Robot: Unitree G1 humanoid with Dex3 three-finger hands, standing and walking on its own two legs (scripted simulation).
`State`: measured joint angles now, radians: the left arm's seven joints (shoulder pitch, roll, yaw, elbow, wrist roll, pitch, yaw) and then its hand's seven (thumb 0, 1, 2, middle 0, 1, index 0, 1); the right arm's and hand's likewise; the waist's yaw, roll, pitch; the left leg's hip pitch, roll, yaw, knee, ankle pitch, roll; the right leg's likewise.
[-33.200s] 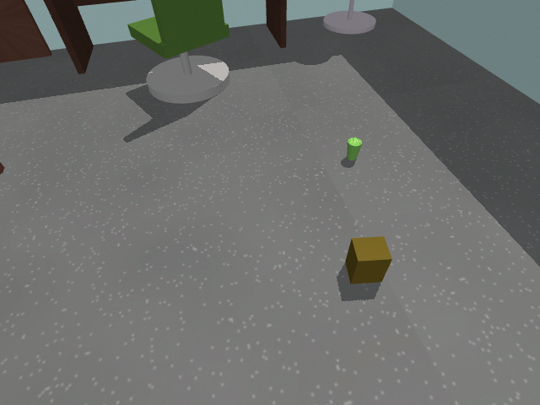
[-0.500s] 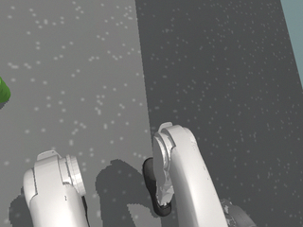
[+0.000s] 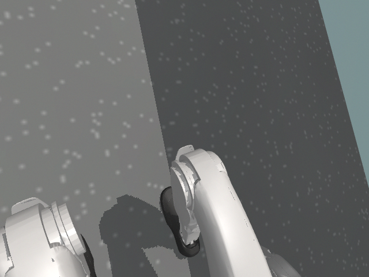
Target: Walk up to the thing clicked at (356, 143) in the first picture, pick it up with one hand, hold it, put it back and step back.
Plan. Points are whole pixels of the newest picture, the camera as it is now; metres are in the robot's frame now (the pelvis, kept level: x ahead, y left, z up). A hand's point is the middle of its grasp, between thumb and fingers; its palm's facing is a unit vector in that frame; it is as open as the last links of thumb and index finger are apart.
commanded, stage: rest palm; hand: left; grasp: from above
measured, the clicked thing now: out of the picture +0.49 +0.35 -0.25
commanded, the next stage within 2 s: close in 0.46 s
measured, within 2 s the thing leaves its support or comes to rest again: neither
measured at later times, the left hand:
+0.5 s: hand out of the picture +0.47 +0.35 -0.22, palm faces -0.43 -0.12 -0.90, open 12.9 cm
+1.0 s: hand out of the picture +0.47 +0.35 -0.22, palm faces -0.43 -0.12 -0.89, open 12.2 cm
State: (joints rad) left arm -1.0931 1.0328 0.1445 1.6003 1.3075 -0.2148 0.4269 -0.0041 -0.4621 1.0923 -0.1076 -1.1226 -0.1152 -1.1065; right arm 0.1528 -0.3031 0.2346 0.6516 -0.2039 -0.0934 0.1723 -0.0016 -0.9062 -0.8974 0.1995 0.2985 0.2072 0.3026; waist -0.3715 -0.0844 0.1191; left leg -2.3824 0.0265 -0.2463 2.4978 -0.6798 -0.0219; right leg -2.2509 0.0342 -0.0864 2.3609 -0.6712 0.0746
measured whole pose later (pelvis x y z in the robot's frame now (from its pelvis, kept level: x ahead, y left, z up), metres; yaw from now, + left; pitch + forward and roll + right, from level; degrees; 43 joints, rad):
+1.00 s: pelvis +0.00 +0.00 +0.00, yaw -2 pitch +29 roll -14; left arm -1.10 1.09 0.14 1.64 1.30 -0.23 0.46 0.00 -0.29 0.99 -0.18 -1.15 -0.21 -1.10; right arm 0.11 -0.33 0.29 0.62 -0.23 -0.12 0.18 0.00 -0.91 -0.90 0.20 0.30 0.21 0.30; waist -0.38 -0.11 0.14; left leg -2.37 0.03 -0.28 2.53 -0.69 -0.02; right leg -2.23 0.05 -0.11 2.36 -0.67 0.08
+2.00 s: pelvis +0.00 +0.00 +0.00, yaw -2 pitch +28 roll -14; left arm -1.13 1.10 0.10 1.66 1.30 -0.25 0.45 0.00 -0.10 0.89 -0.63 -1.08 -0.41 -1.02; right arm 0.12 -0.34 0.30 0.61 -0.23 -0.11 0.16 0.00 -0.91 -0.90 0.20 0.30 0.21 0.30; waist -0.37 -0.11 0.14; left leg -2.37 0.03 -0.28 2.52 -0.68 -0.02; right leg -2.23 0.05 -0.11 2.36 -0.66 0.08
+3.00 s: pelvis -0.01 +0.00 +0.04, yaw +3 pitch +34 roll -12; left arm -1.05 0.91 0.07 1.27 1.23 -0.18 0.12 0.00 -0.10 0.84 -0.71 -1.02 -0.49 -1.00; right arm 0.17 -0.31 0.14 0.59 -0.12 0.04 0.13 0.00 -0.92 -0.90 0.20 0.30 0.21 0.30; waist -0.28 0.00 0.00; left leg -2.33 0.01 -0.19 2.35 -0.63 0.00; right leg -2.19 0.00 -0.06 2.24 -0.65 0.06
